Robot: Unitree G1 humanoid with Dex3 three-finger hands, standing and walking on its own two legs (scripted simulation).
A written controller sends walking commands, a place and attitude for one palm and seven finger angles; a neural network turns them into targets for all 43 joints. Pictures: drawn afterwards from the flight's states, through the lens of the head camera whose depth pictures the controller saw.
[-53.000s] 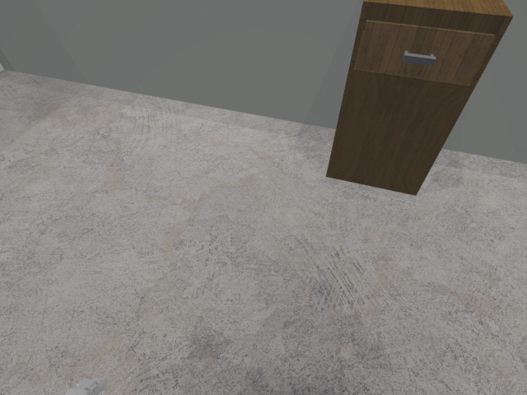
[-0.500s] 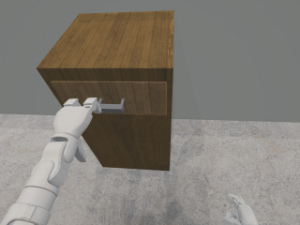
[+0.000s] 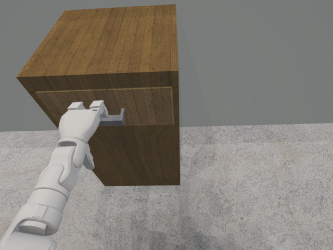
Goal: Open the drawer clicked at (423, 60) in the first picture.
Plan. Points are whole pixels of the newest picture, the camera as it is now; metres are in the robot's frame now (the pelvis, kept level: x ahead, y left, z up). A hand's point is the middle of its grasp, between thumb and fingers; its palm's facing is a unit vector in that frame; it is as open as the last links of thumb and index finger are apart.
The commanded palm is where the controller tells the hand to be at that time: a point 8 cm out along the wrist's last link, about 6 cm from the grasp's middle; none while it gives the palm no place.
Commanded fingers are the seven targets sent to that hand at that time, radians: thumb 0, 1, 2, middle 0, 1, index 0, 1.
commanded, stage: move the hooked fingers above the handle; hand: left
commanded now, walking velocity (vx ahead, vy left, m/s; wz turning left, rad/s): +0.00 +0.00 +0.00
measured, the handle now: (108, 115) +0.52 +0.24 -0.04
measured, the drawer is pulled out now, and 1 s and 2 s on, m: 0.00 0.00 0.00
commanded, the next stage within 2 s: lower the fingers behind the handle in 1.44 s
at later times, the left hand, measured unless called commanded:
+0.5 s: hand (94, 125) +0.43 +0.23 +0.03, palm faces -0.04 -0.02 -1.00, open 13.8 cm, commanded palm +0.42 +0.24 +0.08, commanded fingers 0.00 -0.50 0.30 -0.30 -1.20 -0.30 -1.20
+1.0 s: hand (99, 117) +0.47 +0.24 +0.01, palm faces -0.06 -0.04 -1.00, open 13.8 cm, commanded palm +0.45 +0.25 +0.08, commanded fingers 0.00 -0.50 0.30 -0.30 -1.20 -0.30 -1.20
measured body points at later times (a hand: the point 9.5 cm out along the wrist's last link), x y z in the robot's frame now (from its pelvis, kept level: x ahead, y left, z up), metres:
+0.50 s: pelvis +0.00 +0.00 -0.01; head +0.06 -0.01 +0.44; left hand +0.42 +0.23 +0.09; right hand +0.07 -0.27 -0.15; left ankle +0.00 +0.12 -0.73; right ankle -0.02 -0.12 -0.73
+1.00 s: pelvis +0.00 +0.01 -0.02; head +0.09 +0.00 +0.42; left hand +0.47 +0.24 +0.07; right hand +0.00 -0.26 -0.15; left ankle +0.00 +0.12 -0.73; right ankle -0.02 -0.12 -0.73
